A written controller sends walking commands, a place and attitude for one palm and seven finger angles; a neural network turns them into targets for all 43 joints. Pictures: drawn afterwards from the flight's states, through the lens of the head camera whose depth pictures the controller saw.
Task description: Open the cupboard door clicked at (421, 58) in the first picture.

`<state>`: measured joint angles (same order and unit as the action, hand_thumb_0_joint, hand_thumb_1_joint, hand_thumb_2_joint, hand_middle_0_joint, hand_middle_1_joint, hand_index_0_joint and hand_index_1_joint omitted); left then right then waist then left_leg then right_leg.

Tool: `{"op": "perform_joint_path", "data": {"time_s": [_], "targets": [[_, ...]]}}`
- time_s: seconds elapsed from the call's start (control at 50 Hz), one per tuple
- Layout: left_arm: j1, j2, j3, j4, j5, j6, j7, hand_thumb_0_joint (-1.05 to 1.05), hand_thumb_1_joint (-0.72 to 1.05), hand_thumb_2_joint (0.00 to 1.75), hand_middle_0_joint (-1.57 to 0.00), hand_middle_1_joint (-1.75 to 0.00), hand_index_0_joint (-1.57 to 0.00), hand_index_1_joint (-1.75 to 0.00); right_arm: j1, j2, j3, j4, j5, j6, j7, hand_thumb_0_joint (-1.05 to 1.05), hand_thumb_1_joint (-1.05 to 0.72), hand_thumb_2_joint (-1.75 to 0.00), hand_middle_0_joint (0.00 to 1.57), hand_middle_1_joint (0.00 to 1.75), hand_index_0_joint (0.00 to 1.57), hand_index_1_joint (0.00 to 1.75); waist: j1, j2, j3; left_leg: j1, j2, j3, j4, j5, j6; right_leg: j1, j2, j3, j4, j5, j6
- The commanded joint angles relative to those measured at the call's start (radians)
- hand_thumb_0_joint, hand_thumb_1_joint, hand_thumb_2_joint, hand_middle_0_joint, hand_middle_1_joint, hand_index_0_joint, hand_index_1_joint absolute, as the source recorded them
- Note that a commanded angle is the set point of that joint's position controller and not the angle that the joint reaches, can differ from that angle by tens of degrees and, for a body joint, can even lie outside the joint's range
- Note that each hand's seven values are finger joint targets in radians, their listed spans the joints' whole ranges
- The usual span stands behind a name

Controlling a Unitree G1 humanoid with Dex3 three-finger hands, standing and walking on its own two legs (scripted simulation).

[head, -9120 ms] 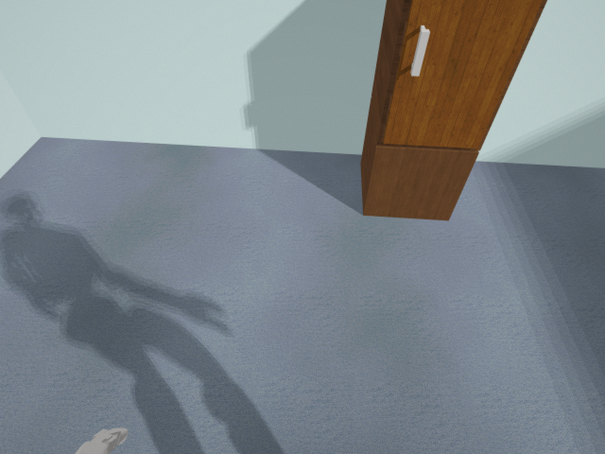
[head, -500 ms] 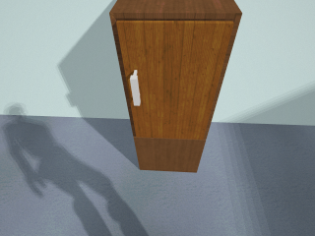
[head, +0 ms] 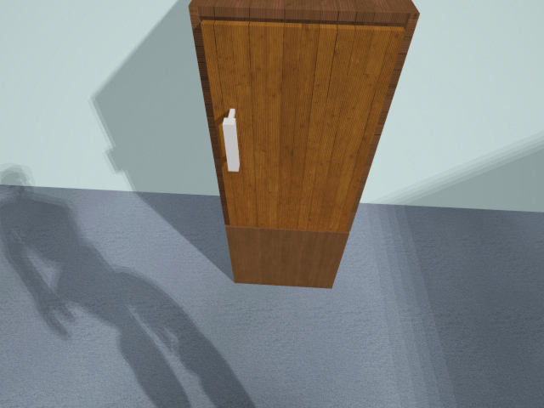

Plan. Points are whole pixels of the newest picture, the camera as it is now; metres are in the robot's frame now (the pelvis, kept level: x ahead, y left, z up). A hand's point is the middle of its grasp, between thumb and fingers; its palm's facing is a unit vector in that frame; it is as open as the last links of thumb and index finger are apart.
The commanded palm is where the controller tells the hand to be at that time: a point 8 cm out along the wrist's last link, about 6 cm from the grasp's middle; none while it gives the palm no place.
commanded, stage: look again from close up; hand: left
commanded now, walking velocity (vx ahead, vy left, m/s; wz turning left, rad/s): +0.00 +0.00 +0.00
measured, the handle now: (233, 140) +0.64 +0.12 +0.01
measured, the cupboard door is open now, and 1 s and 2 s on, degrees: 0 0 0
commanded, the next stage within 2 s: shuffle to correct the standing spot in 0.42 s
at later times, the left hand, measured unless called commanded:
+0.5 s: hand out of the picture +0.00 +0.20 -0.18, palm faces +0.03 -0.98 -0.18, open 7.4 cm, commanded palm none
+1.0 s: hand out of the picture -0.05 +0.14 -0.19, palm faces +0.11 -0.99 -0.13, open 7.4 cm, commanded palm none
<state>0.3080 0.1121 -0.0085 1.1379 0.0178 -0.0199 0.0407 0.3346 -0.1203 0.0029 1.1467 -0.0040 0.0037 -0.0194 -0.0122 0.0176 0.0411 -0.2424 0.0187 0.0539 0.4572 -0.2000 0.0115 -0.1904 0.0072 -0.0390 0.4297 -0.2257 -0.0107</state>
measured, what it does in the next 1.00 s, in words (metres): stands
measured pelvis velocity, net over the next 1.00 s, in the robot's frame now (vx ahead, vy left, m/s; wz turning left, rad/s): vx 0.02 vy -0.01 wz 0.04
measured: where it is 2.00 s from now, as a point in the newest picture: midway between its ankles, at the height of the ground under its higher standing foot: outside the picture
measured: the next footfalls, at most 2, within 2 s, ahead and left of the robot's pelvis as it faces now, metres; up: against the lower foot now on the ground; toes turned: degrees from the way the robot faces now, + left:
right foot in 1.44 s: +0.20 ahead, -0.20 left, +0.00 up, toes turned -6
left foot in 1.78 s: +0.10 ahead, +0.03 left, +0.00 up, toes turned +4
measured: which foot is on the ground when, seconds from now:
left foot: down 0.00-1.00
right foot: down 0.00-1.00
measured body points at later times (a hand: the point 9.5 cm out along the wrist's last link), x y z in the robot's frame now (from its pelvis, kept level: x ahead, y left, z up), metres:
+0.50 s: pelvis +0.00 +0.02 +0.00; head -0.02 +0.03 +0.45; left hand +0.00 +0.25 -0.16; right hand +0.03 -0.21 -0.15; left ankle +0.03 +0.11 -0.74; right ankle +0.00 -0.11 -0.74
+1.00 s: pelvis +0.02 -0.01 -0.01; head +0.02 +0.01 +0.44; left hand -0.05 +0.20 -0.17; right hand +0.03 -0.24 -0.15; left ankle +0.04 +0.08 -0.73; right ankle +0.00 -0.11 -0.74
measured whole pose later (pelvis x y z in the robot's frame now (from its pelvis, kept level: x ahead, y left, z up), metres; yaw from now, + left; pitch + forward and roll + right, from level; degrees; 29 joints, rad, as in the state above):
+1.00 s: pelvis +0.02 -0.01 -0.01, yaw +2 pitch +0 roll -1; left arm 0.47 0.14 0.03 1.08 0.04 -0.02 0.01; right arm 0.34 -0.14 -0.02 1.07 -0.02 -0.01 -0.01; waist 0.02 -0.03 -0.02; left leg -0.34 0.03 0.09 0.70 -0.40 0.05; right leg -0.18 0.01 -0.09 0.49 -0.31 -0.04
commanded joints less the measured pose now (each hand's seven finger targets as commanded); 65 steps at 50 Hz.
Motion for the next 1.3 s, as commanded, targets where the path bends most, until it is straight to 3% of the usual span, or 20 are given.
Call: {"op": "perform_joint_path", "data": {"time_s": [0.0,0.08,0.2,0.48,0.6,0.66,0.76,0.82,0.86,0.88,0.92,0.98,1.0,1.02,1.04,1.06,1.1,1.14,1.2,1.28], "targets": [[0.062,0.141,0.021,-0.05,-0.003,-0.034,0.017,0.0,0.9,0.9,-0.2,-0.3,-0.2,-0.3,0.044,-0.072,-0.008,-0.102,-0.017,-0.034,0.002,0.0,-0.9,-0.9,0.2,0.3,0.2,0.3,-0.016,-0.052,-0.069,0.009,0.042,-0.076,0.037,-0.004,-0.002,-0.048,-0.161,0.133,-0.068,-0.005,-0.051],[0.06,0.114,0.021,-0.072,-0.003,-0.018,0.009,0.0,0.9,0.9,-0.2,-0.3,-0.2,-0.3,0.042,-0.096,-0.01,-0.116,-0.015,-0.041,-0.005,0.0,-0.9,-0.9,0.2,0.3,0.2,0.3,0.002,0.035,-0.029,-0.034,0.078,-0.117,-0.014,0.071,0.02,-0.051,-0.104,0.076,0.009,0.008,-0.038],[0.074,0.107,0.022,-0.085,0.0,-0.007,0.005,0.0,0.9,0.9,-0.2,-0.3,-0.2,-0.3,0.023,-0.121,-0.015,-0.127,-0.012,-0.044,-0.01,0.0,-0.9,-0.9,0.2,0.3,0.2,0.3,0.012,-0.03,0.025,-0.067,0.087,-0.134,-0.06,0.053,0.034,-0.049,-0.095,0.068,0.021,0.04,-0.027],[0.079,0.129,0.023,-0.108,0.004,0.002,-0.003,0.0,0.9,0.9,-0.2,-0.3,-0.2,-0.3,-0.012,-0.155,-0.02,-0.134,-0.011,-0.042,-0.006,0.0,-0.9,-0.9,0.2,0.3,0.2,0.3,0.015,-0.004,0.011,-0.06,0.091,-0.147,-0.135,-0.066,0.034,-0.022,-0.1,0.066,-0.015,0.031,-0.016],[0.106,0.111,0.028,-0.108,0.019,0.019,-0.02,0.0,0.9,0.9,-0.2,-0.3,-0.2,-0.3,-0.001,-0.199,-0.042,-0.127,-0.019,-0.022,-0.009,0.0,-0.9,-0.9,0.2,0.3,0.2,0.3,0.011,0.052,0.065,-0.113,0.159,-0.246,-0.251,-0.449,0.07,-0.086,-0.044,-0.005,0.069,-0.155,-0.018],[0.14,0.098,0.034,-0.11,0.025,0.025,-0.032,0.0,0.9,0.9,-0.2,-0.3,-0.2,-0.3,-0.009,-0.211,-0.055,-0.14,-0.021,-0.017,-0.013,0.0,-0.9,-0.9,0.2,0.3,0.2,0.3,0.023,0.05,0.084,-0.151,0.194,-0.28,-0.262,-0.503,0.102,-0.09,-0.033,-0.018,0.103,-0.152,-0.024],[0.197,0.104,0.048,-0.103,0.018,0.01,-0.038,0.0,0.9,0.9,-0.2,-0.3,-0.2,-0.3,-0.01,-0.168,-0.054,-0.146,-0.023,-0.024,-0.012,0.0,-0.9,-0.9,0.2,0.3,0.2,0.3,0.035,-0.024,0.05,-0.174,0.126,-0.174,-0.127,-0.399,0.079,-0.034,-0.073,0.074,-0.015,-0.204,-0.049],[0.218,0.151,0.06,-0.1,0.012,0.005,-0.029,0.0,0.9,0.9,-0.2,-0.3,-0.2,-0.3,-0.004,-0.105,-0.038,-0.153,-0.021,-0.032,-0.005,0.0,-0.9,-0.9,0.2,0.3,0.2,0.3,0.036,-0.213,0.066,-0.25,0.0,-0.002,0.136,-0.265,0.039,-0.02,-0.186,0.275,-0.171,-0.389,-0.116],[0.247,0.162,0.068,-0.089,0.008,-0.002,-0.019,0.0,0.9,0.9,-0.2,-0.3,-0.2,-0.3,-0.03,-0.083,-0.035,-0.164,-0.021,-0.034,0.0,0.0,-0.9,-0.9,0.2,0.3,0.2,0.3,0.042,-0.227,0.079,-0.296,-0.005,0.032,0.309,-0.232,0.038,-0.004,-0.265,0.365,-0.244,-0.374,-0.175],[0.246,0.157,0.07,-0.089,0.01,-0.006,-0.018,0.0,0.9,0.9,-0.2,-0.3,-0.2,-0.3,-0.048,-0.081,-0.035,-0.169,-0.02,-0.037,0.002,0.0,-0.9,-0.9,0.2,0.3,0.2,0.3,0.044,-0.198,0.09,-0.322,0.007,0.024,0.355,-0.253,0.041,0.002,-0.275,0.37,-0.246,-0.306,-0.196],[0.22,0.15,0.069,-0.088,0.016,-0.01,-0.016,0.0,0.9,0.9,-0.2,-0.3,-0.2,-0.3,-0.045,-0.068,-0.033,-0.166,-0.018,-0.044,0.008,0.0,-0.9,-0.9,0.2,0.3,0.2,0.3,0.028,-0.138,0.077,-0.277,0.021,0.035,0.302,-0.256,0.042,-0.002,-0.257,0.282,-0.2,-0.147,-0.205],[0.177,0.133,0.06,-0.082,0.01,-0.005,-0.018,0.0,0.9,0.9,-0.2,-0.3,-0.2,-0.3,0.068,-0.038,-0.021,-0.117,-0.015,-0.055,0.002,0.0,-0.9,-0.9,0.2,0.3,0.2,0.3,-0.023,-0.089,0.049,0.011,0.001,0.082,0.044,-0.095,0.025,-0.144,-0.168,0.132,-0.08,-0.076,-0.146],[0.18,0.106,0.054,-0.082,0.006,-0.002,-0.023,0.0,0.9,0.9,-0.2,-0.3,-0.2,-0.3,0.13,-0.072,-0.027,-0.089,-0.016,-0.061,-0.006,0.0,-0.9,-0.9,0.2,0.3,0.2,0.3,-0.039,-0.007,0.027,0.12,0.049,0.015,-0.035,-0.081,0.027,-0.207,-0.121,0.09,0.029,-0.076,-0.118],[0.198,0.063,0.046,-0.091,0.004,-0.002,-0.032,0.0,0.9,0.9,-0.2,-0.3,-0.2,-0.3,0.2,-0.153,-0.049,-0.073,-0.023,-0.068,-0.018,0.0,-0.9,-0.9,0.2,0.3,0.2,0.3,-0.057,0.178,0.0,0.233,0.249,-0.275,-0.14,-0.11,0.093,-0.363,-0.041,0.017,0.224,-0.124,-0.064],[0.159,0.054,0.043,-0.121,0.01,-0.005,-0.037,0.0,0.9,0.9,-0.2,-0.3,-0.2,-0.3,0.265,-0.218,-0.067,-0.07,-0.027,-0.062,-0.03,0.0,-0.9,-0.9,0.2,0.3,0.2,0.3,-0.077,0.237,-0.001,0.274,0.436,-0.503,-0.251,-0.103,0.195,-0.492,-0.007,-0.033,0.435,-0.303,-0.037],[0.11,0.089,0.053,-0.145,0.023,0.002,-0.041,0.0,0.9,0.9,-0.2,-0.3,-0.2,-0.3,0.253,-0.233,-0.074,-0.078,-0.023,-0.056,-0.031,0.0,-0.9,-0.9,0.2,0.3,0.2,0.3,-0.074,0.142,0.015,0.207,0.475,-0.516,-0.264,-0.165,0.247,-0.499,-0.054,0.033,0.563,-0.305,-0.048],[0.08,0.073,0.06,-0.133,0.029,0.004,-0.05,0.0,0.9,0.9,-0.2,-0.3,-0.2,-0.3,0.159,-0.155,-0.054,-0.088,-0.025,-0.066,-0.031,0.0,-0.9,-0.9,0.2,0.3,0.2,0.3,-0.033,0.092,0.108,0.052,0.403,-0.387,-0.29,-0.135,0.222,-0.501,-0.095,0.062,0.656,-0.178,-0.033],[0.091,0.04,0.057,-0.122,0.027,0.006,-0.06,0.0,0.9,0.9,-0.2,-0.3,-0.2,-0.3,0.116,-0.135,-0.047,-0.102,-0.025,-0.08,-0.028,0.0,-0.9,-0.9,0.2,0.3,0.2,0.3,-0.003,0.048,0.101,0.013,0.342,-0.241,-0.281,0.027,0.192,-0.446,-0.108,0.044,0.637,-0.079,-0.012],[0.071,0.019,0.054,-0.124,0.02,0.015,-0.064,0.0,0.9,0.9,-0.2,-0.3,-0.2,-0.3,0.124,-0.137,-0.047,-0.098,-0.025,-0.09,-0.028,0.0,-0.9,-0.9,0.2,0.3,0.2,0.3,0.005,0.082,0.037,0.045,0.277,-0.096,-0.241,0.262,0.163,-0.392,-0.099,0.004,0.552,-0.021,0.01],[-0.014,0.024,0.052,-0.146,0.009,0.018,-0.057,0.0,0.9,0.9,-0.2,-0.3,-0.2,-0.3,0.117,-0.138,-0.053,-0.098,-0.03,-0.075,-0.023,0.0,-0.9,-0.9,0.2,0.3,0.2,0.3,-0.008,0.152,0.037,0.038,0.25,-0.021,-0.208,0.347,0.148,-0.319,-0.085,-0.043,0.363,-0.006,0.021]]}}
